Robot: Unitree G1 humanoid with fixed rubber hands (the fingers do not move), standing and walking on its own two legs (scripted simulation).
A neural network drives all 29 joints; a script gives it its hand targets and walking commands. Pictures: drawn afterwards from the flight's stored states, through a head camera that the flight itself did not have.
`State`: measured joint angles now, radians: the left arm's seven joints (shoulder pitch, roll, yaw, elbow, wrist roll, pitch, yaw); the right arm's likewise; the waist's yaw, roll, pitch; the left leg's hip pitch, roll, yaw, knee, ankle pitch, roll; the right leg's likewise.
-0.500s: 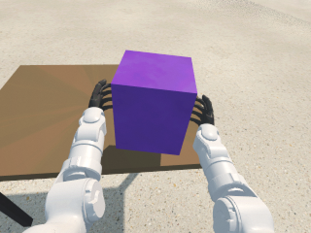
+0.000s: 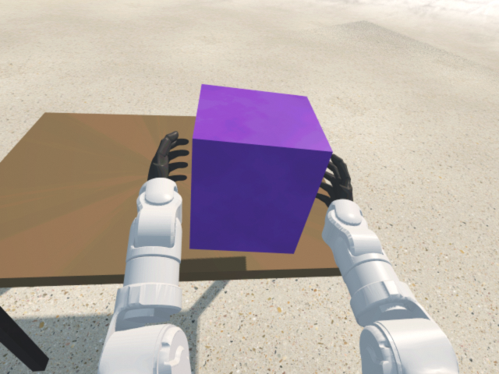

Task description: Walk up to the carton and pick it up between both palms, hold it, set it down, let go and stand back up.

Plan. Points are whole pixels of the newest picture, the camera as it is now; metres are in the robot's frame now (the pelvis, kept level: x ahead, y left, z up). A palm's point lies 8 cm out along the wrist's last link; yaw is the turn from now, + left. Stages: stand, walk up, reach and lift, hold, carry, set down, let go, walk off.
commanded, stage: reach and lift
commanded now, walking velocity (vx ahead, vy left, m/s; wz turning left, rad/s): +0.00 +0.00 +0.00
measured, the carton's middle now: (249, 171) +0.47 -0.02 +0.11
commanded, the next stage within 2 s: hold in 1.02 s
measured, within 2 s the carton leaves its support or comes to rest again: neither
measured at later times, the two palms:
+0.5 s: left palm (157, 183) +0.36 +0.14 +0.17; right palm (344, 183) +0.35 -0.16 +0.17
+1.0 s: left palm (155, 181) +0.35 +0.14 +0.18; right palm (342, 187) +0.35 -0.15 +0.17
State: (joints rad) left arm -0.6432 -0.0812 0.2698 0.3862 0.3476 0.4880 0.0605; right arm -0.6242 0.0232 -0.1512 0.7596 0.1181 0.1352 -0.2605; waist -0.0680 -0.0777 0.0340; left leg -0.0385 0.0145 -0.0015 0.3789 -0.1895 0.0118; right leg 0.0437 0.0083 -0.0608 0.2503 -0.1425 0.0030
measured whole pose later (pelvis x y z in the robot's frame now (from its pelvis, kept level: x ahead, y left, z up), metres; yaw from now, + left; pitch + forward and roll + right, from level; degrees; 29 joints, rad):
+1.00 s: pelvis -0.02 -0.01 +0.00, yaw +1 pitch -12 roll -1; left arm -0.66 -0.09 0.31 0.19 0.44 0.68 0.00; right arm -0.70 0.04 -0.14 0.69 0.10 0.14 -0.24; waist -0.08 -0.09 0.11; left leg 0.02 0.01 -0.01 0.34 -0.15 0.00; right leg 0.08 0.00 -0.08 0.28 -0.15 -0.01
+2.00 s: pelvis -0.02 -0.02 +0.00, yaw +1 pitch -14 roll +0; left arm -0.68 -0.08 0.36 0.12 0.48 0.78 -0.05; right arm -0.73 0.05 -0.09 0.64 0.13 0.24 -0.28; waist -0.09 -0.10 0.10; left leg 0.05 0.02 -0.01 0.32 -0.14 -0.01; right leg 0.10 0.01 -0.09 0.29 -0.15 -0.03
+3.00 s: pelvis -0.02 -0.02 +0.00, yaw +1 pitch -14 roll +0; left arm -0.66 -0.07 0.34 0.07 0.47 0.80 -0.05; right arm -0.71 0.06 -0.09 0.58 0.13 0.26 -0.29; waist -0.09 -0.09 0.12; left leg 0.05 0.02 -0.01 0.32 -0.13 -0.01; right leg 0.10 0.01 -0.11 0.29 -0.15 -0.03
